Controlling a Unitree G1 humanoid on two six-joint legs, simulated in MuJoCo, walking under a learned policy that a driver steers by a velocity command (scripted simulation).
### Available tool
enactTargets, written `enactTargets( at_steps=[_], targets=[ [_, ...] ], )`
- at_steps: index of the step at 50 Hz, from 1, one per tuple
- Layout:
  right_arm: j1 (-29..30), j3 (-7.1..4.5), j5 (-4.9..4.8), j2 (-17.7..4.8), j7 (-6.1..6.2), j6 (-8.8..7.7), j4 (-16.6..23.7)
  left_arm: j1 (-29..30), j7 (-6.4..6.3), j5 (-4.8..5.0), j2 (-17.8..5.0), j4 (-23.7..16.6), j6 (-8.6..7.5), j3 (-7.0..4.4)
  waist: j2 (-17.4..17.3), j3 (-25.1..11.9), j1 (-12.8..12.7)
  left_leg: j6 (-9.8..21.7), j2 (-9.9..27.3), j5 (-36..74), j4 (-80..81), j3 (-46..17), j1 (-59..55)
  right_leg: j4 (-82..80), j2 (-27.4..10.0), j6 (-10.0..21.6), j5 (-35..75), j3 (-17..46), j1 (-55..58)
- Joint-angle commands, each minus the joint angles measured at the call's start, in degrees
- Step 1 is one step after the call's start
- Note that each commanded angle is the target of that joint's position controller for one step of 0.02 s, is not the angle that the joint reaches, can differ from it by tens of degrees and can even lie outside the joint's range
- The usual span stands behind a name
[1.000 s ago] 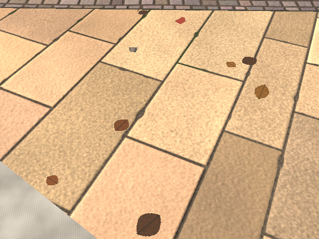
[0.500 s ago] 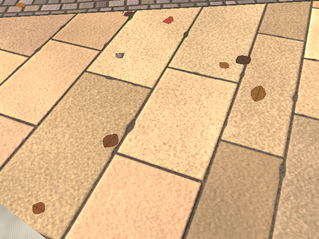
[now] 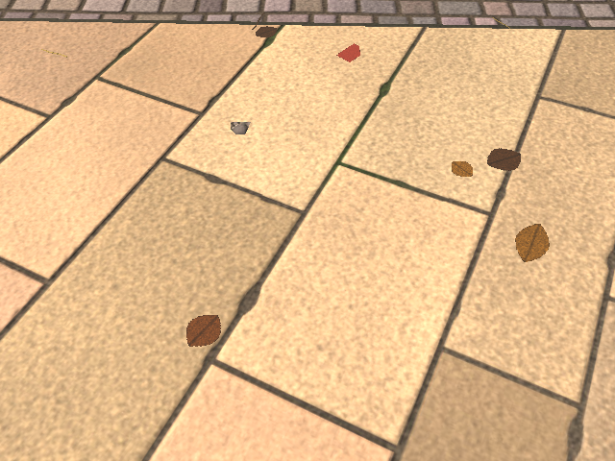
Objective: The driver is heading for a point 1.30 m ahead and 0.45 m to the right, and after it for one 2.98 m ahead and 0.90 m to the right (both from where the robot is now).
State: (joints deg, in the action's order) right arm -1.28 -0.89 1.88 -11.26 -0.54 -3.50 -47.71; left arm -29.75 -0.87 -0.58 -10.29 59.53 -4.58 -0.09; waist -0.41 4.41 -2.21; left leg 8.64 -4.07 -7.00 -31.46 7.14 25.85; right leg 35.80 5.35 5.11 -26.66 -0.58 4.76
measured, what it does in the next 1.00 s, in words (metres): walks ahead, turning right: right foot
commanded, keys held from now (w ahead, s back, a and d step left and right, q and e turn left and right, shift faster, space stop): w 0.12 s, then w+e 0.88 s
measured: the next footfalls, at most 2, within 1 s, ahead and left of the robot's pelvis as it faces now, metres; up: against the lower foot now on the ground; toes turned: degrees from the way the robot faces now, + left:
right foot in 0.56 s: +0.43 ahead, -0.12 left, +0.00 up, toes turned -15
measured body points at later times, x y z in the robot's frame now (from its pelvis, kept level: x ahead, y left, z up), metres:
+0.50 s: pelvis +0.26 -0.03 +0.01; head +0.30 -0.04 +0.46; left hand +0.48 +0.16 -0.10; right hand +0.15 -0.24 -0.13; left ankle +0.12 +0.05 -0.71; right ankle +0.40 -0.13 -0.69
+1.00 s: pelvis +0.53 -0.10 +0.02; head +0.56 -0.12 +0.47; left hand +0.59 +0.17 -0.10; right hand +0.65 -0.39 -0.07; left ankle +0.74 -0.03 -0.67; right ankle +0.40 -0.11 -0.71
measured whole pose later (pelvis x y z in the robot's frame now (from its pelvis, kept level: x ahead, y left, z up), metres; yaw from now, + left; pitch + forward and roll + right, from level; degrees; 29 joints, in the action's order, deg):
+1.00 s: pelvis +0.53 -0.10 +0.02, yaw -26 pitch +2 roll +0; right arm 0.5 -0.6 1.9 -13.9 -1.4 -2.0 -42.9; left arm -26.3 -0.3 -0.7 -14.1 53.8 -3.1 -3.6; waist -1.9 2.3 -6.0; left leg -1.4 3.1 -2.2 -38.7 -1.4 36.6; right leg 16.0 8.6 7.3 -17.4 10.0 0.9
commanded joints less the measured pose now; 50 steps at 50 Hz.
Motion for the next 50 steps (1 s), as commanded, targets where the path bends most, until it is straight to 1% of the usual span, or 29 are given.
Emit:
enactTargets(
  at_steps=[1,2,3,4,5,6,8,10,13,17,20,22,24,25,26,27,28,29,30,31,32,33,34,36,38,42,44,47,50],
  targets=[
    [-24.78,-4.45,-0.86,-12.88,0.26,0.41,-5.35,-2.74,0.4,0.03,-7.06,-4.13,-0.4,-1.69,-5.04,-18.32,8.62,14.81,25.83,-14.41,14.0,-48.97,-42.4,47.46,-0.31,0.7,-1.15,4.61,-38.43],
    [-17.13,-3.78,-1.69,-10.19,0.08,0.29,-4.04,3.06,0.54,-0.36,-8.75,-6.31,-0.57,-2.12,-2.25,-7.72,5.69,12.6,24.1,-20.53,18.38,-40.48,-32.61,44.32,-4.53,1.36,5.68,5.04,-41.81],
    [-13.82,-3.08,-1.56,-7.02,-0.22,-0.17,-3.68,6.59,0.89,-0.64,-8.84,-7.0,-0.76,-2.28,0.22,-2.99,4.66,10.87,21.99,-16.92,21.03,-35.34,-24.88,41.23,-6.09,1.5,8.76,4.31,-40.19],
    [-13.56,-2.5,-1.14,-5.23,-0.24,-0.81,-4.46,7.25,1.08,-0.83,-7.78,-6.86,-0.39,-2.33,1.99,-0.47,2.64,8.97,19.71,-10.28,22.15,-30.32,-19.53,38.38,-7.7,1.21,9.82,4.47,-37.6],
    [-14.37,-2.0,-1.13,-4.02,-0.01,-1.35,-5.55,6.12,1.4,-1.4,-6.36,-6.67,0.4,-2.08,1.54,-0.44,0.87,7.45,17.76,-6.0,22.99,-26.19,-15.53,35.64,-8.79,0.46,10.2,4.45,-34.0],
    [-15.47,-1.75,-1.14,-3.67,0.1,-1.91,-6.52,5.42,1.75,-1.54,-4.7,-6.24,1.07,-1.8,0.85,-0.58,0.05,6.6,16.59,-2.8,23.74,-23.22,-13.68,33.52,-9.36,-0.2,10.4,4.02,-32.03],
    [-17.97,-1.97,-1.23,-5.08,0.2,-2.98,-7.99,6.2,2.24,-1.41,-3.68,-6.34,1.95,-1.69,-0.11,-0.22,-0.41,5.81,15.7,1.53,25.1,-17.91,-12.65,31.04,-9.98,-0.95,12.0,3.11,-32.96],
    [-20.08,-2.13,-1.13,-6.31,0.2,-3.35,-8.98,11.44,2.53,-1.2,-4.43,-8.06,2.5,-1.88,-0.99,1.43,0.36,4.45,15.03,2.19,26.97,-14.0,-13.25,27.64,-10.92,-1.42,16.67,2.84,-37.72],
    [-23.31,-1.77,-1.16,-6.03,0.29,-3.31,-9.89,18.74,2.73,-0.63,-4.9,-10.24,2.57,-2.0,-1.43,2.22,2.32,1.36,13.66,8.74,26.91,-8.95,-17.29,20.85,-10.54,-1.77,23.4,2.6,-43.29],
    [-25.89,-1.17,-1.28,-5.62,0.87,-3.4,-10.6,26.06,3.02,-0.37,-3.57,-12.27,2.27,-1.32,-2.5,2.17,4.28,-1.24,13.2,16.34,25.63,-3.48,-21.54,9.66,-9.09,-1.79,30.07,-1.0,-42.6],
    [-29.03,-0.92,-0.88,-5.78,1.63,-3.16,-11.84,31.01,3.27,-0.6,-3.18,-13.89,2.18,-0.9,-2.81,2.88,5.91,-1.27,14.99,22.07,23.69,-1.29,-27.9,3.47,-8.16,-0.78,28.91,-4.0,-43.13],
    [-29.79,-0.97,-0.63,-6.47,2.16,-2.75,-12.45,32.28,3.37,-0.84,-3.47,-14.7,2.03,-1.0,-3.07,2.7,5.75,-1.19,16.52,28.85,20.55,0.03,-32.35,0.77,-6.94,0.54,24.67,-5.65,-42.4],
    [-28.42,-1.17,-0.65,-7.78,2.78,-2.38,-12.39,29.66,3.14,-1.11,-4.12,-14.22,1.96,-1.49,-4.2,0.62,3.61,-1.59,17.48,44.79,14.05,1.93,-34.56,-0.93,-4.04,2.65,18.84,-7.82,-37.07],
    [-27.63,-1.41,-0.56,-8.63,3.05,-2.1,-12.28,26.24,2.87,-1.25,-4.81,-13.25,1.92,-1.93,-5.07,-1.45,1.9,-1.68,17.86,52.42,8.49,2.72,-34.99,-1.25,-2.06,3.98,15.59,-8.8,-32.92],
    [-26.8,-1.69,-0.46,-9.54,3.06,-1.66,-11.95,20.54,2.67,-1.3,-5.92,-11.5,1.69,-2.63,-5.51,-4.6,-0.5,-1.6,18.04,55.18,0.1,3.37,-34.43,-2.86,-0.24,5.54,13.72,-9.05,-26.91],
    [-25.83,-1.89,-0.69,-10.25,2.9,-1.29,-11.28,12.38,2.45,-1.76,-7.72,-8.84,1.27,-3.7,-4.91,-8.82,-4.16,-2.24,17.49,49.44,-11.49,4.45,-29.52,-7.28,0.45,7.57,15.15,-7.53,-15.96],
    [-24.55,-1.7,-0.99,-9.6,2.56,-1.49,-9.16,3.71,1.82,-2.65,-12.46,-7.0,1.16,-5.47,-0.75,-14.29,-7.96,-3.39,15.92,30.68,-28.69,4.9,-16.64,-9.23,-8.82,11.24,10.49,5.2,-1.66],
    [-25.97,-1.11,-2.15,-4.53,1.17,-2.33,-5.37,5.02,1.34,-1.73,-17.58,-8.48,1.98,-7.05,15.61,-19.72,-4.04,-7.01,1.55,-21.24,-52.37,2.9,9.74,-15.45,-26.1,21.51,12.82,39.33,15.62],
    [-20.13,-2.0,-1.26,-9.3,0.88,-3.1,-3.93,5.0,1.52,-0.25,-16.43,-7.93,2.71,-6.96,4.29,-18.01,-5.32,-6.21,3.31,-19.38,-54.83,-8.42,17.76,-18.84,-25.01,21.83,15.36,40.27,14.65],
    [-15.78,-1.83,-1.71,-8.69,0.62,-4.0,-1.94,8.84,1.22,0.08,-14.49,-8.02,2.72,-6.5,2.42,-10.68,-3.51,-5.94,6.68,-13.84,-50.85,-9.65,19.42,-20.18,-23.73,19.45,18.65,31.89,7.55],
    [-15.87,-1.84,-1.77,-8.44,0.71,-4.3,-2.05,11.36,1.27,0.04,-11.09,-7.99,2.52,-5.79,-2.13,-5.57,-0.59,-6.23,8.58,-11.0,-44.7,-9.2,15.81,-21.87,-21.37,16.47,25.67,26.57,-1.29],
    [-15.13,-1.92,-0.87,-7.84,0.77,-3.43,-1.55,13.17,1.09,0.09,-9.53,-8.12,2.09,-5.29,-3.12,-3.42,1.66,-7.03,9.95,-10.76,-40.24,-9.62,12.27,-22.44,-18.13,14.16,30.16,22.35,-7.07],
    [-16.51,-1.67,0.24,-6.84,0.6,-2.08,-1.68,14.27,0.9,0.2,-8.59,-8.31,1.65,-4.85,-2.47,-3.3,3.37,-7.93,10.27,-10.73,-37.71,-9.42,8.84,-23.0,-15.68,12.96,32.95,19.03,-10.65],
    [-16.79,-1.67,1.07,-5.88,0.16,-0.01,-0.99,12.93,0.99,0.64,-9.71,-8.08,0.55,-4.88,-0.97,-3.7,4.36,-9.39,9.99,-10.41,-33.86,-8.27,7.21,-23.38,-13.49,12.52,37.6,16.46,-13.21],
    [-13.06,-1.66,1.02,-5.83,-0.08,0.85,0.98,10.96,1.04,0.69,-11.59,-7.8,0.24,-5.3,0.59,-2.77,3.89,-10.59,9.93,-6.56,-29.14,-7.13,8.66,-24.31,-11.89,11.74,37.93,15.25,-15.02],
    [-2.36,-1.58,0.55,-6.49,-0.33,1.2,5.27,5.53,1.09,0.63,-11.5,-7.31,0.67,-5.22,3.08,-1.58,0.11,-11.42,9.03,3.15,-18.4,-6.49,12.93,-23.96,-10.32,8.24,38.54,16.17,-12.13],
    [1.34,-1.36,0.34,-6.64,-0.53,1.15,6.78,3.08,0.91,0.52,-11.78,-7.21,0.84,-5.25,3.69,-2.01,-1.5,-11.16,8.14,5.85,-14.65,-6.81,14.1,-22.8,-10.37,7.32,39.57,17.21,-8.76],
    [6.84,-0.87,0.05,-6.87,-0.75,0.8,9.17,0.38,0.46,0.05,-12.1,-7.24,1.06,-5.24,4.15,-1.57,-3.36,-10.58,6.54,6.04,-9.37,-7.05,15.37,-20.77,-11.11,7.58,41.63,19.38,-3.92],
    [9.0,-0.65,-0.37,-7.78,-0.83,0.03,11.18,0.19,-0.15,-0.51,-13.14,-7.81,1.12,-5.51,4.94,-1.24,-3.24,-9.2,5.16,4.35,-3.65,-7.92,12.33,-18.02,-12.58,7.26,44.29,21.99,-1.24]
  ],
)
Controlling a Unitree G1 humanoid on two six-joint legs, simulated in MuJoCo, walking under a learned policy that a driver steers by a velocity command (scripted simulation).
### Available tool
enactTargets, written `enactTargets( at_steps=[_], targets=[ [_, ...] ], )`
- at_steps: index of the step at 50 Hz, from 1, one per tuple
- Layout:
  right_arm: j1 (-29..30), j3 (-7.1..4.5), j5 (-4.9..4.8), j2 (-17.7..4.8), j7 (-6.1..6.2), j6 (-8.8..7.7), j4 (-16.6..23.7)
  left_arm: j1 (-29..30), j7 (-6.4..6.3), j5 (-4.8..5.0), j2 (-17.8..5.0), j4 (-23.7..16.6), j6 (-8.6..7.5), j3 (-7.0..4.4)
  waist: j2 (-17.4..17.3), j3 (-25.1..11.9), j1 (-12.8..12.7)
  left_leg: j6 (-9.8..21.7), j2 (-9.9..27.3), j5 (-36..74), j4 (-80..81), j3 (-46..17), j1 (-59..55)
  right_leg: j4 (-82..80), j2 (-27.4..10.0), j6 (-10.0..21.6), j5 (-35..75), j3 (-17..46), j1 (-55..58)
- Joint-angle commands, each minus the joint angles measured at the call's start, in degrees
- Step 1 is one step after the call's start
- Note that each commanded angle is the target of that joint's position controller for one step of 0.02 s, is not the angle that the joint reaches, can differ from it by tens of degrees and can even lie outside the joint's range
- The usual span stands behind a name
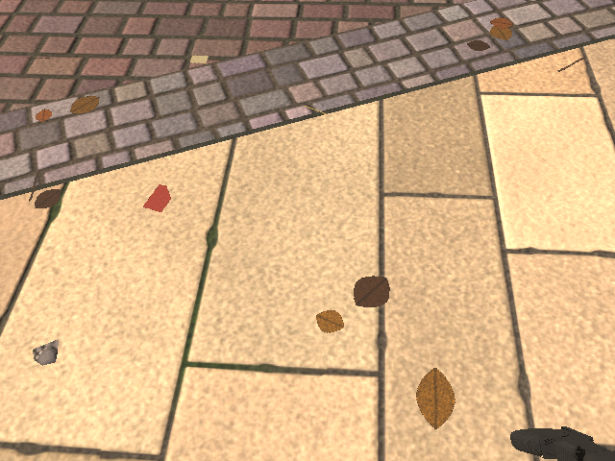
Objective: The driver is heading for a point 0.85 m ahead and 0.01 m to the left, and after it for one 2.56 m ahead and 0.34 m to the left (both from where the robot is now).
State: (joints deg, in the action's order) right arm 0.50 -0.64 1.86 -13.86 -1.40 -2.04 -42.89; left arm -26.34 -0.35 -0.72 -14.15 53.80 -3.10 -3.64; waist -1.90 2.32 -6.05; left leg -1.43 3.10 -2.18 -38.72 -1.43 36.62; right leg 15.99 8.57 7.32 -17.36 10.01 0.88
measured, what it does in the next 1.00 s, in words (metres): walks ahead: left foot, then right foot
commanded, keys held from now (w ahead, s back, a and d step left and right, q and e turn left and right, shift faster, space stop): w+e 0.06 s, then w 0.76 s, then no key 0.18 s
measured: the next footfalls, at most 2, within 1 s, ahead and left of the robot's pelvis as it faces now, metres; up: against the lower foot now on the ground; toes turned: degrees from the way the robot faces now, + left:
left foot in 0.10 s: +0.24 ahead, +0.12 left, +0.00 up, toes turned -5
right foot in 0.60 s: +0.43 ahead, -0.12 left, +0.00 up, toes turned -11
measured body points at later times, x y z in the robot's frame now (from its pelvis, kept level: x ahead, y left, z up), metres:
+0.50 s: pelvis +0.26 +0.01 +0.00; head +0.28 +0.01 +0.45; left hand +0.48 +0.21 -0.10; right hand +0.17 -0.23 -0.13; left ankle +0.20 +0.12 -0.74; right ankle +0.37 -0.13 -0.71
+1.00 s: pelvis +0.49 -0.05 +0.00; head +0.51 -0.06 +0.45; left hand +0.48 +0.20 -0.14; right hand +0.61 -0.31 -0.12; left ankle +0.65 +0.04 -0.70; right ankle +0.40 -0.12 -0.74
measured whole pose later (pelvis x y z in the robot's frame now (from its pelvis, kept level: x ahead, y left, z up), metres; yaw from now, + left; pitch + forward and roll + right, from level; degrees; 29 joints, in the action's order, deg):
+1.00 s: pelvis +0.49 -0.05 +0.00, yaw -8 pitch +0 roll -2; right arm -6.4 -1.6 1.4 -13.0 -1.0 -1.8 -48.8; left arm -23.9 0.1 -0.8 -11.6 57.6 -4.7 -1.2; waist -2.5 2.9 -2.7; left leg 1.7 3.7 -3.1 -38.5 2.6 32.8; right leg 13.3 4.8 4.2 -14.5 -4.4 0.8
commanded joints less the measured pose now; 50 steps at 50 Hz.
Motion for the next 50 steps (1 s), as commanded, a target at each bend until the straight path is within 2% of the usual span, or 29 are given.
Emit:
enactTargets(
  at_steps=[1,2,3,4,5,6,7,8,9,10,12,15,18,21,25,27,28,29,30,31,32,33,34,36,38,41,45,47,50],
  targets=[
    [5.46,-1.03,-0.46,-5.81,0.1,-1.72,6.24,-1.92,-0.91,-0.41,-9.83,-2.56,-0.4,-2.11,6.74,0.65,1.88,1.54,-2.52,-1.57,5.99,0.29,-2.37,2.93,-15.98,4.24,36.13,11.86,1.88],
    [1.45,-1.32,-0.61,-6.63,0.37,-2.02,5.31,0.54,-0.94,-0.41,-10.47,-3.29,-0.48,-2.26,7.03,-0.28,4.18,2.51,-3.65,-3.66,8.49,0.47,-9.57,5.4,-15.38,2.89,39.98,11.31,-0.63],
    [-4.92,-1.98,-0.71,-8.11,0.9,-2.41,3.34,2.18,-0.62,-0.39,-11.06,-3.81,-0.72,-2.38,6.61,-3.24,6.74,3.56,-5.39,-5.42,9.82,1.16,-18.97,11.06,-13.93,1.61,45.6,10.76,-2.76],
    [-13.6,-2.7,-0.44,-9.68,1.59,-3.12,0.97,3.18,-0.02,0.03,-11.0,-3.91,-1.19,-2.31,3.83,-7.99,10.95,5.22,-3.95,-3.07,12.85,0.85,-30.64,21.36,-10.91,0.37,45.01,7.73,-5.85],
    [-22.61,-3.58,0.92,-13.29,2.64,-3.54,0.38,2.26,0.51,0.59,-7.37,-5.46,-1.78,-1.29,-1.2,-16.23,13.62,7.99,8.07,-13.12,13.53,-11.05,-43.98,36.17,-7.85,-0.58,28.86,4.54,-13.26],
    [-22.67,-4.72,1.86,-17.72,2.68,-2.88,0.49,-6.37,0.43,2.34,-2.31,-5.92,-1.48,-0.39,-15.11,-22.19,8.92,15.99,22.57,-14.28,18.72,-37.92,-55.92,52.27,1.54,-2.69,-13.52,-1.92,-30.08],
    [-19.76,-4.46,0.47,-13.22,2.13,-2.14,0.58,-5.71,-0.08,-0.03,-7.32,-4.33,-0.87,-0.79,-7.82,-17.08,7.74,16.49,20.99,-22.79,21.7,-43.02,-49.62,57.25,-3.25,-1.94,-11.42,-1.62,-35.63],
    [-15.65,-3.38,-0.13,-8.29,1.8,-2.15,1.04,-1.21,0.3,-0.66,-7.39,-4.24,-0.64,-0.91,-1.81,-8.38,7.11,15.29,18.13,-22.85,23.36,-33.56,-40.67,56.57,-5.44,-2.24,-5.43,-2.02,-35.52],
    [-13.63,-2.72,-0.02,-5.69,1.41,-2.38,0.68,2.37,0.66,-0.9,-6.38,-5.04,-0.62,-0.61,1.08,-4.32,6.81,13.97,15.02,-16.87,24.66,-25.92,-34.79,53.87,-6.97,-2.55,-2.36,-2.68,-34.65],
    [-13.95,-2.47,0.01,-5.2,1.39,-2.69,-0.16,3.99,1.08,-1.21,-5.77,-5.57,-0.32,-0.54,-0.83,-2.65,6.25,12.77,12.57,-10.88,25.6,-20.5,-31.72,51.59,-8.11,-2.85,-1.56,-3.07,-33.61],
    [-16.05,-2.36,-0.47,-5.22,1.08,-3.62,-2.31,3.77,1.81,-1.76,-4.72,-5.74,0.66,-0.21,-3.97,-2.45,5.02,12.12,10.0,-1.54,26.7,-14.3,-28.53,49.05,-8.46,-3.54,-1.33,-3.88,-30.94],
    [-19.06,-2.63,-1.14,-6.02,0.63,-4.8,-4.36,7.35,2.38,-1.93,-3.95,-7.05,1.14,0.23,-3.68,-2.08,4.69,13.32,9.91,3.49,28.72,-10.23,-28.95,45.34,-9.26,-4.27,1.2,-4.97,-34.04],
    [-20.93,-2.61,-1.16,-5.89,0.57,-4.45,-5.69,15.45,3.0,-1.88,-3.04,-9.78,0.94,1.24,-3.18,0.07,5.75,13.13,8.56,1.97,31.45,-6.28,-28.29,36.26,-11.87,-5.48,7.63,-8.28,-36.55],
    [-23.46,-2.81,-1.34,-6.74,0.41,-4.15,-7.03,22.53,3.39,-1.36,-1.64,-11.78,0.5,2.45,-3.36,0.92,7.54,12.04,7.02,4.15,31.54,-2.63,-27.01,25.52,-12.0,-5.97,12.74,-11.58,-32.23],
    [-26.97,-3.22,-1.15,-8.45,0.48,-3.62,-8.82,26.7,2.83,-0.96,-3.12,-13.18,0.16,2.49,-3.51,1.08,8.66,11.36,9.45,8.24,28.66,-2.99,-31.02,18.82,-10.8,-4.91,11.12,-13.23,-28.36],
    [-27.2,-3.34,-1.03,-8.94,0.75,-3.07,-9.51,25.68,2.41,-1.19,-3.74,-13.1,-0.17,2.22,-3.58,0.95,7.77,10.83,10.53,11.98,25.23,-3.17,-33.33,15.79,-9.72,-3.5,7.78,-13.74,-25.25],
    [-26.91,-3.33,-1.2,-9.06,0.89,-2.77,-9.82,22.04,2.13,-1.5,-3.96,-11.88,-0.51,1.91,-2.89,-0.36,5.84,10.11,9.87,17.13,20.47,-2.1,-33.46,12.48,-8.31,-2.66,7.57,-14.37,-19.85],
    [-27.54,-2.99,-1.36,-8.06,0.94,-2.51,-10.23,14.77,1.62,-2.11,-5.3,-9.09,-1.14,1.14,-0.21,-4.15,3.07,9.02,7.2,20.91,10.71,0.55,-31.67,9.3,-7.27,-1.34,7.63,-14.17,-9.98],
    [-26.48,-2.3,-1.56,-6.31,0.99,-2.61,-8.68,4.65,0.9,-3.15,-8.92,-6.83,-1.7,-0.07,4.2,-10.9,-1.15,7.43,4.5,11.42,-3.32,3.12,-23.58,7.77,-15.83,1.49,2.52,-4.54,3.25],
    [-30.02,-0.84,-2.8,-0.21,0.76,-2.77,-6.09,-0.25,0.27,-3.43,-15.03,-6.21,-1.39,-1.64,17.16,-16.44,-0.41,4.61,-4.21,-19.73,-22.96,8.03,-3.87,2.28,-31.93,7.93,-3.2,20.4,17.43],
    [-28.05,-2.67,-1.22,-6.91,1.38,-2.25,-6.92,0.69,0.38,-0.77,-13.19,-5.84,-0.6,-1.65,11.62,-14.65,-0.42,5.37,-3.89,-27.26,-29.8,1.81,1.81,-0.86,-32.36,9.36,-3.03,26.26,13.4],
    [-24.63,-3.04,-1.02,-7.21,1.14,-2.23,-6.14,5.66,0.63,-0.28,-9.88,-6.37,-0.53,-0.74,8.2,-7.61,1.99,6.03,-0.86,-22.83,-30.52,-0.11,3.54,-1.0,-29.31,8.23,-0.87,17.92,7.62],
    [-22.79,-2.69,-1.2,-5.82,0.73,-2.42,-5.98,8.94,0.97,-0.3,-6.91,-6.67,-0.92,-0.05,6.39,-4.28,3.42,5.95,0.81,-18.98,-27.98,-0.35,1.8,-2.87,-26.56,6.96,4.17,12.12,1.34],
    [-23.09,-2.61,-0.26,-4.5,0.22,-1.32,-6.76,11.36,0.83,-0.17,-4.2,-6.14,-1.63,0.66,7.05,-1.52,6.47,4.92,2.66,-15.99,-23.58,0.11,-3.19,-5.98,-21.95,4.11,9.91,4.4,-6.07],
    [-23.12,-2.57,0.22,-3.47,-0.4,-0.34,-7.11,9.66,0.71,-0.06,-4.5,-4.87,-2.45,0.54,6.07,-1.76,7.39,3.99,2.36,-13.72,-22.84,1.04,-4.5,-7.31,-20.89,4.58,16.4,1.3,-7.27],
    [-17.17,-2.64,0.36,-3.16,-0.82,0.21,-5.35,6.54,0.67,0.39,-5.43,-2.74,-2.89,0.19,5.0,0.37,7.12,2.61,3.44,-8.4,-18.95,1.77,0.13,-9.78,-20.35,5.44,18.37,-1.65,-6.63],
    [-11.03,-1.64,-0.19,-1.13,-0.26,0.04,-3.82,4.36,0.63,0.19,-4.63,-0.47,-2.66,0.85,5.06,1.48,6.67,1.7,1.51,-2.52,-7.1,4.54,-3.49,-5.56,-17.8,3.83,43.65,-9.22,-7.32],
    [-8.8,-1.13,-0.52,-0.61,0.17,-0.07,-3.68,2.74,0.47,0.1,-4.77,0.82,-2.47,1.08,6.07,0.58,5.56,2.45,-0.38,0.48,-1.85,6.03,-7.68,-3.59,-17.08,2.64,48.0,-10.98,-6.79],
    [-8.36,-1.14,-0.51,-1.72,1.04,-0.44,-4.15,1.65,-0.04,-0.16,-4.81,2.54,-1.9,1.32,7.27,-0.09,5.15,4.22,-1.97,-0.06,2.61,5.68,-10.81,0.53,-18.24,1.93,50.24,-10.09,-3.04]
  ],
)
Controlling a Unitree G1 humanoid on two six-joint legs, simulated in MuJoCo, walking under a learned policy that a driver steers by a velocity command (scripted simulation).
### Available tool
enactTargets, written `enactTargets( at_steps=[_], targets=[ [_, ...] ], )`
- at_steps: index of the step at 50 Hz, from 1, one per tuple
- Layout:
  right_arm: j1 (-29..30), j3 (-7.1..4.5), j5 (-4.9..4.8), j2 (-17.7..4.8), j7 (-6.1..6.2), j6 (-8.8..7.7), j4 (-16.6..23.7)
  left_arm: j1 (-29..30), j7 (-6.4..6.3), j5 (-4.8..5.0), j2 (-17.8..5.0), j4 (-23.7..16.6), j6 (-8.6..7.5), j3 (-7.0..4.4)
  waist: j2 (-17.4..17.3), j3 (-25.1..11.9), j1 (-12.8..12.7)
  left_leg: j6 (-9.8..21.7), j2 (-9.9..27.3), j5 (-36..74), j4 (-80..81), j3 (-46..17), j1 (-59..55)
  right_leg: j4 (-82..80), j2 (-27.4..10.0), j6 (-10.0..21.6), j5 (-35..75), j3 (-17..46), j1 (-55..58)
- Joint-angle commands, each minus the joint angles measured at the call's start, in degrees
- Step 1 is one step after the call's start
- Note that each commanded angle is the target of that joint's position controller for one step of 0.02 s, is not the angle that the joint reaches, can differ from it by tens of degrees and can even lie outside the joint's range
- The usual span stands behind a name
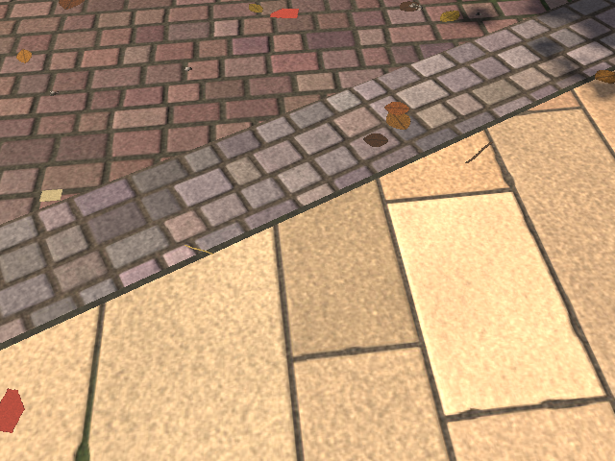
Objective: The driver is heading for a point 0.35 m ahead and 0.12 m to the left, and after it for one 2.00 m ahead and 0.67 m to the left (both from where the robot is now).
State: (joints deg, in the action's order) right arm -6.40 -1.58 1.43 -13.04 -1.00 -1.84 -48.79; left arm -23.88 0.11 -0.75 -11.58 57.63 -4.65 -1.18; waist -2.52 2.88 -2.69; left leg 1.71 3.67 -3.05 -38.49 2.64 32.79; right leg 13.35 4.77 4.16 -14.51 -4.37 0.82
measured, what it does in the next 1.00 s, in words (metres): steps on the spot: left foot, then right foot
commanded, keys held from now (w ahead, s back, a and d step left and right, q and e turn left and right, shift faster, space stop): no key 0.44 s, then q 0.44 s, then w+q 0.12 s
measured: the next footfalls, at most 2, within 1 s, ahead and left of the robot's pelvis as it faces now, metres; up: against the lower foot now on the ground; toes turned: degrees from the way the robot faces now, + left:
left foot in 0.08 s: +0.19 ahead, +0.09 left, +0.00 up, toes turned +3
right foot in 0.42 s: +0.12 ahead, -0.11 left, +0.00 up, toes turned +0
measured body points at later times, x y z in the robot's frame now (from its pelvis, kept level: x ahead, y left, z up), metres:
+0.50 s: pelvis +0.08 +0.01 +0.00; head +0.08 +0.01 +0.45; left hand +0.09 +0.24 -0.16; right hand +0.12 -0.22 -0.16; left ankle +0.15 +0.09 -0.74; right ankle +0.08 -0.11 -0.74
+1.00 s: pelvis +0.09 +0.01 +0.00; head +0.11 +0.03 +0.45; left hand +0.14 +0.29 -0.14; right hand +0.22 -0.24 -0.13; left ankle +0.15 +0.09 -0.74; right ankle +0.10 -0.12 -0.70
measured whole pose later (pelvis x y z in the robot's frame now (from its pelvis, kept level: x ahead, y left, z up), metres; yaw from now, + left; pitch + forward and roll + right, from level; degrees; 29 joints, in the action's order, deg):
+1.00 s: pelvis +0.09 +0.01 +0.00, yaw +15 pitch +2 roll -2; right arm -14.0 -5.0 1.0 -13.9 1.0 2.1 -51.0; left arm -8.3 -1.7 -1.1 -12.8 51.7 1.1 -3.1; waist -0.5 1.1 1.7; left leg 5.6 -6.7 -4.9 -22.9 -7.0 19.3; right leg 47.4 2.3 -0.4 -26.8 2.3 -21.6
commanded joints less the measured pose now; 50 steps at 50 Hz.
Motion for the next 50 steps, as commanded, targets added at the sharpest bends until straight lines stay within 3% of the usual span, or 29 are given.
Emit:
enactTargets(
  at_steps=[1,3,4,5,6,7,8,9,10,12,14,18,21,22,23,24,28,32,34,35,36,37,38,39,40,41,44,47,50],
  targets=[
    [-2.6,-0.36,0.07,-3.14,0.96,-0.89,1.24,-0.28,-0.75,-0.2,-7.64,-0.98,-0.17,-1.2,7.97,-0.91,2.39,1.88,-3.01,-0.85,3.86,1.23,-8.69,5.37,-15.04,4.79,48.26,4.96,-2.03],
    [-10.25,-0.9,0.51,-4.03,1.65,-1.91,-2.01,1.4,-1.21,0.22,-8.05,-0.48,0.17,-1.32,5.93,-3.19,5.9,3.54,-4.66,2.52,12.67,1.27,-17.31,14.67,-13.62,2.97,47.27,5.06,-0.88],
    [-14.83,-1.45,1.0,-6.3,2.0,-2.95,-3.72,0.28,-1.33,0.65,-7.65,-0.48,0.06,-1.17,2.6,-6.47,6.95,4.35,-0.66,20.1,14.85,-1.76,-26.47,22.33,-10.73,1.2,37.23,3.82,-4.49],
    [-20.02,-2.24,1.7,-10.53,2.05,-3.42,-4.39,-4.19,-1.71,1.31,-4.62,-1.07,-0.02,-0.36,-5.07,-13.6,6.14,8.65,13.05,50.59,8.65,-12.61,-40.5,36.02,-6.45,-0.38,8.35,1.58,-14.13],
    [-19.64,-2.15,-0.31,-10.17,1.75,-2.64,-4.47,-11.49,-1.69,2.83,-2.22,1.84,1.25,-0.2,-10.8,-21.47,4.55,18.32,21.61,60.76,9.92,-23.89,-44.78,47.85,0.01,-1.44,-22.27,3.61,-19.57],
    [-15.93,-1.6,-2.12,-7.97,1.44,-1.99,-3.35,-8.16,-1.81,0.94,-5.52,2.28,2.65,-1.01,-4.07,-18.18,3.98,18.03,19.28,45.9,13.93,-22.24,-37.6,50.13,-2.0,-1.67,-22.5,7.53,-20.16],
    [-10.85,-0.97,-1.95,-6.01,1.62,-1.48,-2.71,-2.97,-1.53,-0.42,-5.29,1.21,3.22,-1.22,-2.79,-10.72,3.16,16.38,16.65,32.29,17.9,-19.63,-30.56,50.16,-3.03,-1.97,-20.12,7.25,-22.34],
    [-7.71,-0.29,-1.4,-4.13,1.96,-1.07,-2.49,-0.08,-1.3,-1.01,-4.31,0.89,3.66,-1.13,-1.19,-6.0,2.11,14.25,14.13,23.63,21.26,-16.79,-24.74,47.33,-4.61,-2.39,-16.74,7.45,-22.12],
    [-5.95,0.09,-1.12,-3.27,2.44,-0.8,-2.53,1.0,-1.16,-1.2,-3.61,0.91,4.29,-1.04,-1.74,-3.75,0.96,12.39,11.77,19.05,23.59,-13.57,-19.83,43.52,-5.71,-3.0,-13.92,7.28,-19.65],
    [-5.77,0.35,-0.41,-2.89,2.69,-0.65,-3.56,-1.28,-1.23,-1.08,-1.48,2.75,5.39,-0.43,-2.52,-4.4,-0.27,10.36,8.64,15.06,24.38,-9.4,-15.92,37.69,-5.2,-3.76,-11.25,5.42,-14.12],
    [-7.05,0.25,-0.23,-3.72,2.63,-0.72,-4.62,-0.46,-1.75,-0.66,-1.24,3.4,6.03,-0.24,-2.72,-5.35,0.26,10.14,8.16,8.59,24.73,-9.17,-16.3,31.91,-4.92,-4.01,-11.04,4.66,-12.96],
    [-7.06,-0.19,-0.53,-5.12,2.49,0.48,-5.89,2.41,-2.11,-0.44,-1.76,4.12,6.63,-0.03,-4.07,-3.83,1.16,8.76,7.6,-15.67,27.42,-11.32,-13.14,22.99,-4.92,-3.32,-5.27,3.53,-10.39],
    [-7.33,-0.17,-1.16,-4.37,2.49,1.65,-6.68,1.75,-2.12,-1.09,-1.64,5.15,5.92,0.45,-0.79,-0.12,0.59,3.97,6.23,-27.5,27.84,-11.78,-7.45,10.99,-6.56,-1.69,1.13,5.46,-5.43],
    [-8.23,-0.21,-1.17,-3.84,2.37,1.82,-6.9,1.47,-2.28,-1.49,-2.78,5.0,5.31,0.51,1.3,1.1,1.38,2.03,4.78,-26.17,25.9,-11.04,-7.51,6.67,-10.06,-0.95,-0.86,9.74,-6.39],
    [-9.8,-0.12,-1.8,-2.26,2.1,2.14,-7.05,4.07,-2.43,-0.51,-4.58,5.0,4.98,0.22,8.06,4.23,3.91,1.0,0.43,-20.77,24.35,-7.17,-10.8,3.99,-11.33,-0.01,-8.5,12.7,-15.27],
    [-8.97,-0.04,-1.48,-2.21,1.86,2.16,-7.22,5.94,-2.58,-0.11,-3.62,4.51,4.44,0.35,9.37,4.39,4.13,0.91,-0.85,-14.3,20.17,-5.89,-16.62,1.07,-12.01,-0.39,-11.42,13.36,-19.81],
    [-8.13,-0.73,-0.47,-3.41,1.5,1.74,-5.67,7.6,-4.01,-0.04,-7.42,2.38,4.09,-1.94,8.46,1.63,4.45,2.1,-3.46,-10.45,10.42,-4.15,-14.92,2.16,-13.84,1.2,-8.36,12.01,-17.48],
    [-9.84,-1.1,0.45,-1.82,1.57,2.27,-4.7,8.11,-4.84,-0.27,-7.56,0.49,5.19,-3.55,8.46,1.11,4.2,3.3,-4.35,-16.03,-2.17,-3.19,-11.59,6.02,-19.29,5.79,-3.57,12.13,-19.35],
    [-11.95,-1.32,0.89,-1.39,1.66,2.39,-4.53,10.46,-4.86,-0.39,-7.81,-0.97,5.35,-3.98,6.9,0.52,5.11,3.88,-3.38,-16.58,-3.66,-3.2,-12.38,10.57,-20.72,6.35,2.99,10.95,-20.38],
    [-12.4,-1.58,0.91,-1.78,1.64,2.3,-4.3,10.92,-4.74,-0.38,-7.66,-1.41,5.44,-4.08,5.13,0.32,5.22,4.46,-2.99,-14.3,-0.87,-4.49,-14.04,13.62,-19.31,4.9,3.6,9.12,-21.66],
    [-13.08,-2.14,0.94,-3.55,1.64,2.06,-3.94,11.03,-4.49,-0.36,-7.49,-1.97,5.74,-4.21,0.05,0.83,5.31,5.58,-0.32,-9.51,6.62,-10.83,-14.9,19.97,-15.2,2.02,-0.94,4.85,-23.57],
    [-14.23,-3.44,0.52,-8.64,1.85,1.74,-3.26,10.65,-4.07,0.01,-6.18,-3.67,6.41,-4.22,-12.11,1.12,4.75,9.16,8.61,-2.11,19.67,-29.52,-14.91,34.56,-4.21,-2.3,-11.97,-2.54,-27.54],
    [-16.07,-3.99,0.87,-11.5,1.63,1.78,-3.19,10.16,-3.74,-0.03,-4.25,-4.97,6.93,-3.6,-16.86,-1.93,4.9,13.9,14.31,-0.07,26.47,-43.45,-19.15,45.81,0.94,-2.92,-24.02,2.69,-31.69],
    [-14.44,-4.27,0.39,-11.49,1.97,1.92,-2.42,8.67,-3.26,-0.3,-4.13,-4.49,7.01,-3.22,-8.44,-3.47,3.04,14.88,13.43,-3.58,25.26,-39.97,-20.29,51.01,-1.63,-2.53,-20.48,7.3,-31.74],
    [-11.35,-4.36,0.06,-10.34,2.48,2.28,-1.35,10.35,-2.88,0.01,-4.54,-4.62,6.8,-3.23,-2.22,-3.47,2.71,13.9,11.05,-6.62,23.82,-34.69,-18.89,51.46,-2.92,-2.47,-16.04,7.86,-31.78],
    [-8.7,-4.24,-0.03,-9.16,2.75,2.66,-0.35,12.18,-2.73,0.1,-5.03,-5.25,6.19,-3.31,-0.41,-3.46,2.28,12.15,8.47,-7.92,23.8,-30.87,-18.69,49.42,-4.12,-2.51,-12.49,8.23,-31.77],
    [-8.32,-4.06,-0.46,-6.88,2.68,2.99,0.15,12.71,-2.61,-0.3,-5.67,-5.9,5.79,-3.26,-2.44,-6.57,3.07,10.6,4.53,-2.19,22.58,-25.1,-21.75,44.43,-3.47,-3.89,-9.13,7.09,-29.38],
    [-10.96,-4.87,-0.59,-8.4,2.42,3.43,-0.67,13.77,-2.06,-0.48,-5.54,-7.78,5.56,-2.86,-4.61,-7.05,4.21,11.83,3.74,-24.04,26.97,-28.43,-22.27,36.85,-2.57,-5.02,-11.61,6.24,-27.47],
    [-8.29,-5.73,-0.33,-9.98,1.73,3.91,0.35,12.64,-1.68,-0.31,-6.15,-9.09,4.91,-2.75,-5.84,-5.54,3.03,11.43,3.09,-31.41,29.53,-30.28,-16.69,28.98,-0.91,-4.47,-14.14,5.4,-20.29]
  ],
)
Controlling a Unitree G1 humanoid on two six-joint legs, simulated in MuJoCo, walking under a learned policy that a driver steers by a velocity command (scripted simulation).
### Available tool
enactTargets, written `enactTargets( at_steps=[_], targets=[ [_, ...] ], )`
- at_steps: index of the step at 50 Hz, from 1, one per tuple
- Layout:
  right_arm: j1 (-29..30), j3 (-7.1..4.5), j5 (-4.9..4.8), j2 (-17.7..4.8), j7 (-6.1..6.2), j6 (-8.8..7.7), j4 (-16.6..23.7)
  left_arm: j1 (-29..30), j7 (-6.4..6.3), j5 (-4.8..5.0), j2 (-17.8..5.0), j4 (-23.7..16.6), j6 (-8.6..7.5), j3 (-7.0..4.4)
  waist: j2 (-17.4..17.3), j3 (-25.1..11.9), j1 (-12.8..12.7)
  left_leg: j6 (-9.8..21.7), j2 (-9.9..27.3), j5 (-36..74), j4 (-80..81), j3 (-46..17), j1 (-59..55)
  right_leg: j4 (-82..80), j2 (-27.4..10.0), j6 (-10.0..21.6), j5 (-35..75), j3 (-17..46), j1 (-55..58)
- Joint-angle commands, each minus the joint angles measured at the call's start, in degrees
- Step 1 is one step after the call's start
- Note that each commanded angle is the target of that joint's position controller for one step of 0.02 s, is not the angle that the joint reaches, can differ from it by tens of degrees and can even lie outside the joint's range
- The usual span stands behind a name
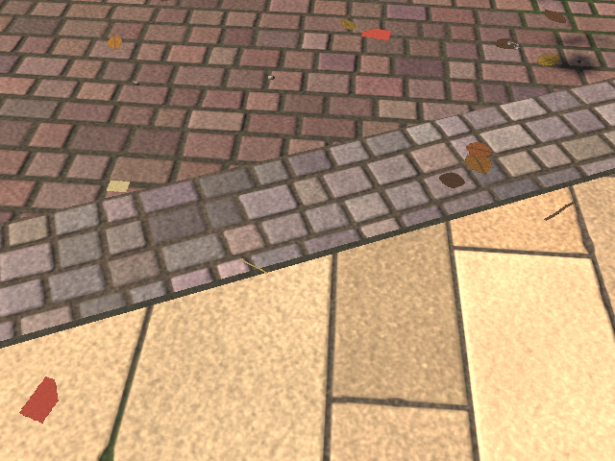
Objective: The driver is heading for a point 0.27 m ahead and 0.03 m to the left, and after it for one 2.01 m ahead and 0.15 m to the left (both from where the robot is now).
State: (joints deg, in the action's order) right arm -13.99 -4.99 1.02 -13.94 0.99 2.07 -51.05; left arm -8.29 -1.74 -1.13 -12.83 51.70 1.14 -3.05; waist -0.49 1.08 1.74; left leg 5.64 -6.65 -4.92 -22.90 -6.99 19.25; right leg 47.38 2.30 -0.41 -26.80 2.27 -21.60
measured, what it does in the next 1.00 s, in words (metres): walks ahead, turning left: right foot, then left foot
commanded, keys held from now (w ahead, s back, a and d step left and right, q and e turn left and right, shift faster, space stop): w+q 0.12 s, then q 0.54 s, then e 0.34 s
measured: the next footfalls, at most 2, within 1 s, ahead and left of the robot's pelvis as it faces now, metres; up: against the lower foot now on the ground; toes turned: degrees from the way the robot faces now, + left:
right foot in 0.08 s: +0.03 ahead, -0.11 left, +0.00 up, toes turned +6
left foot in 0.50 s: +0.16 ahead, +0.14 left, +0.00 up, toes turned +21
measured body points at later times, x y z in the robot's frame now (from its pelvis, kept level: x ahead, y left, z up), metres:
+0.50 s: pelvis +0.08 +0.03 -0.02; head +0.13 +0.04 +0.43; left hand +0.01 +0.29 -0.16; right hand +0.33 -0.14 -0.13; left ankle +0.13 +0.12 -0.75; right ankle +0.00 -0.11 -0.73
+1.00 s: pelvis +0.15 +0.05 -0.01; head +0.17 +0.04 +0.44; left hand +0.14 +0.32 -0.13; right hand +0.35 -0.14 -0.14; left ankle +0.13 +0.13 -0.74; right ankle +0.19 -0.05 -0.74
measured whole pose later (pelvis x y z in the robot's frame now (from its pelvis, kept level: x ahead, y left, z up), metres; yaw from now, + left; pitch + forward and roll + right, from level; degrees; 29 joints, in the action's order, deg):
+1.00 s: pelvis +0.15 +0.05 -0.01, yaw +21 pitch +0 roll +1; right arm -10.8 -1.4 1.0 -13.2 1.7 0.9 -46.5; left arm -14.7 -0.5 -1.0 -13.0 46.5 1.2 -1.6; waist -1.1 1.1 -0.7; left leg 3.5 -4.2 -16.1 -30.7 1.1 14.8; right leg 30.8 0.9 1.8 -15.1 0.9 -14.8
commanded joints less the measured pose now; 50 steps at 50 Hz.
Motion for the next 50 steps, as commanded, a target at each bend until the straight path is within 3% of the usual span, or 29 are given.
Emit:
enactTargets(
  at_steps=[1,3,4,5,6,7,8,10,12,15,20,22,23,24,25,26,27,28,29,30,31,34,41,43,45,47,48,49,50],
  targets=[
    [1.81,-2.57,-0.02,-9.28,-0.62,0.16,3.43,-5.46,0.17,0.34,-4.84,-2.96,-1.23,-0.85,-8.04,-3.45,-3.0,6.14,12.07,-30.04,14.43,-19.79,1.04,-9.71,2.55,1.05,-1.94,-1.8,7.98],
    [9.66,-2.88,-0.09,-8.64,-1.08,0.64,6.13,-16.73,-0.44,0.57,-4.91,-0.36,-1.79,-1.02,-8.19,-1.19,-9.6,-0.23,6.05,-30.37,12.69,-14.89,12.34,-27.55,4.27,3.77,5.15,-5.24,24.46],
    [12.32,-2.51,-0.18,-6.11,-0.78,0.43,7.77,-22.49,-1.5,0.24,-8.45,1.52,-2.13,-1.95,-0.87,1.44,-11.72,-5.36,0.28,-31.73,2.29,-8.5,22.47,-36.5,-0.39,4.82,3.76,-2.39,33.51],
    [3.98,-0.84,-1.15,0.66,-0.19,0.03,6.64,-17.31,-2.28,0.5,-10.13,-0.37,-2.46,-1.77,15.58,-2.04,-5.96,-3.76,-3.42,-31.14,-22.72,0.33,25.89,-38.34,-20.34,4.98,-10.33,18.27,34.14],
    [7.41,-1.32,-0.12,-3.48,-0.64,-0.77,8.19,-8.34,-2.34,-1.31,-12.9,-3.97,-2.56,-2.25,11.88,3.41,-3.73,-4.15,0.04,-20.45,-27.26,0.34,30.43,-45.06,-26.95,10.07,-20.31,32.09,19.3],
    [7.67,-2.09,0.84,-6.91,-1.76,-1.26,8.09,-4.82,-2.17,-1.01,-10.7,-4.46,-3.03,-1.96,5.38,6.19,-0.6,-3.83,3.19,-14.33,-30.92,-2.03,26.17,-45.03,-24.14,10.66,-17.36,27.53,14.05],
    [4.66,-2.37,1.41,-7.4,-2.89,-1.49,6.66,-2.19,-1.77,-0.31,-9.04,-5.0,-3.83,-1.54,4.07,5.54,1.57,-4.2,3.24,-10.9,-34.53,-0.61,23.33,-43.37,-20.35,9.63,-9.33,20.55,13.03],
    [1.63,-2.13,1.72,-6.3,-3.8,-0.99,4.78,-2.61,-1.31,-0.01,-7.92,-5.8,-4.81,-1.25,4.77,3.99,1.41,-5.71,4.33,-8.98,-41.26,3.16,21.07,-41.09,-15.79,8.9,5.17,8.71,13.33],
    [5.13,-1.28,1.42,-4.62,-4.26,-0.55,6.36,-7.17,-0.68,-0.26,-6.61,-4.81,-5.27,-1.03,5.23,4.85,-0.9,-6.54,6.11,-7.74,-41.0,4.64,22.66,-38.95,-14.97,9.31,17.64,3.05,15.25],
    [10.46,-0.22,1.13,-3.29,-4.9,-0.15,9.03,-12.79,-0.23,-0.41,-7.61,-3.55,-4.95,-1.42,6.82,3.8,-3.91,-7.66,6.98,-8.15,-33.68,7.38,23.08,-33.48,-15.22,9.86,41.3,-2.48,21.3],
    [14.6,0.87,0.64,-2.84,-5.35,0.19,12.26,-13.46,-0.05,0.04,-10.47,-3.71,-3.58,-2.11,10.83,1.67,-5.62,-5.19,5.25,-9.97,-17.38,14.09,10.92,-25.71,-15.11,8.03,51.26,-8.73,20.62],
    [11.9,0.47,0.92,-4.23,-4.63,0.04,12.18,-13.03,-0.06,0.43,-11.53,-3.74,-3.25,-2.5,11.24,-0.33,-4.51,-3.18,3.57,-11.9,-12.91,14.98,5.74,-19.55,-15.91,7.43,57.51,-9.16,21.16],
    [7.56,-0.01,1.27,-5.22,-4.08,-0.53,11.17,-12.42,-0.08,0.69,-11.78,-3.89,-3.12,-2.6,9.88,-2.98,-2.6,-1.84,2.19,-11.04,-9.41,14.72,0.66,-12.54,-15.78,6.84,59.12,-9.94,20.62],
    [1.24,-0.51,1.94,-6.24,-3.29,-1.56,9.4,-12.2,0.03,1.02,-11.93,-3.97,-3.02,-2.63,5.66,-7.02,0.96,-0.49,1.73,-2.13,-1.69,13.21,-8.8,-2.23,-14.55,4.51,53.61,-12.1,16.85],
    [-4.54,-1.89,2.45,-11.8,-2.48,-2.43,8.99,-13.86,0.21,0.82,-9.78,-5.78,-3.07,-1.94,-2.28,-13.46,2.83,2.79,14.3,7.91,-0.5,-2.14,-23.47,12.72,-12.74,1.49,28.38,-12.62,3.65],
    [-4.23,-3.54,0.44,-19.56,-2.26,-2.22,10.7,-14.48,0.64,0.87,-4.34,-9.81,-2.56,-0.57,-13.72,-18.69,0.8,14.57,31.37,29.11,0.38,-27.8,-32.03,26.91,-1.13,-0.95,-12.92,-9.78,-12.81],
    [-8.23,-3.1,-2.11,-15.55,-2.07,-1.65,9.03,-9.71,0.66,-0.88,-8.03,-8.96,-1.64,-1.42,-2.07,-17.52,3.71,15.05,28.06,34.11,-1.68,-21.23,-28.76,29.19,-4.98,-0.59,-9.66,-0.73,-12.44],
    [-3.77,-2.42,-1.77,-13.39,-1.47,-1.24,9.58,-8.26,0.78,0.19,-6.64,-10.03,-1.58,-1.02,-5.85,-12.48,2.07,15.56,26.51,23.5,0.78,-17.93,-23.24,29.39,-5.08,-0.49,-5.64,-0.89,-14.68],
    [0.96,-1.27,-1.33,-9.54,-1.12,-0.86,10.34,-6.34,0.64,0.05,-7.28,-9.47,-1.81,-0.96,-2.71,-5.87,0.48,12.02,21.83,16.57,4.03,-13.4,-16.08,24.15,-7.1,-0.54,-0.64,-0.29,-14.43],
    [4.15,-0.72,-1.21,-8.0,-0.69,-0.67,11.01,-5.92,0.61,-0.58,-8.07,-9.69,-1.53,-1.34,-4.33,-3.22,-1.26,9.42,18.15,14.02,5.14,-10.7,-11.65,20.2,-7.52,-0.65,2.28,-0.21,-12.5],
    [5.15,-0.35,-0.83,-7.11,-0.6,-0.65,11.15,-8.09,0.75,-1.13,-8.21,-8.91,-0.92,-1.35,-4.75,-3.36,-2.54,8.58,16.03,17.25,5.17,-8.3,-8.91,18.86,-7.04,-0.98,3.96,-0.8,-9.48],
    [3.73,-0.74,-0.31,-8.86,-1.13,-1.6,10.96,-10.95,1.03,-0.68,-6.77,-8.29,0.41,-1.09,-3.05,-6.21,-3.57,8.46,15.2,19.8,4.94,-6.58,-7.75,15.87,-5.37,-1.42,5.92,-1.36,-6.85],
    [2.24,1.98,1.03,-4.71,-0.66,-2.4,8.21,-6.22,1.2,0.03,-4.35,-7.57,1.35,0.27,-5.66,-3.73,-0.93,6.26,15.31,1.38,9.43,-3.79,-4.19,-2.54,-5.38,-0.33,8.99,-1.91,2.48],
    [2.07,1.83,1.18,-6.55,-0.37,-2.33,7.53,-4.97,1.16,0.34,-5.37,-7.86,1.28,0.12,-5.54,-2.22,-0.44,6.41,16.55,-0.23,8.29,-4.6,-4.49,-6.21,-3.89,0.43,7.31,-2.53,4.23],
    [2.49,1.39,0.59,-8.6,0.22,-1.94,7.24,-5.06,1.07,0.42,-6.03,-8.3,0.87,-0.06,-4.44,-1.42,-1.17,6.5,17.89,2.77,5.01,-5.28,-6.1,-10.92,-2.54,1.46,6.11,-3.2,5.15],
    [1.9,1.17,-0.17,-9.12,1.02,-1.7,6.67,-6.35,0.97,0.23,-5.63,-8.39,-0.17,0.25,-2.13,-0.97,-2.65,4.04,17.45,6.61,0.77,-4.23,-6.13,-22.06,-2.66,2.68,14.16,-2.01,9.26],
    [1.42,1.23,-0.18,-8.39,1.34,-1.83,7.06,-7.03,0.81,-0.29,-7.39,-8.59,-0.87,-0.02,0.38,-1.67,-2.2,1.8,15.51,5.5,-3.07,-2.76,-5.33,-24.91,-6.1,3.72,19.61,3.64,11.31],
    [-0.09,1.58,-0.48,-6.0,1.28,-1.91,8.62,-6.84,0.72,-0.38,-12.67,-9.26,-1.4,-1.15,8.79,-2.8,0.63,-1.06,8.48,-2.56,-10.23,3.36,-1.71,-26.06,-14.47,7.35,32.74,15.85,12.84],
    [2.25,1.67,-0.16,-5.37,1.52,-1.36,8.42,-7.77,1.28,0.7,-13.39,-8.51,-1.33,-1.92,12.32,-0.81,-1.49,-3.4,2.46,-15.79,-14.76,8.28,1.69,-27.16,-19.76,13.51,42.84,22.34,11.31]
  ],
)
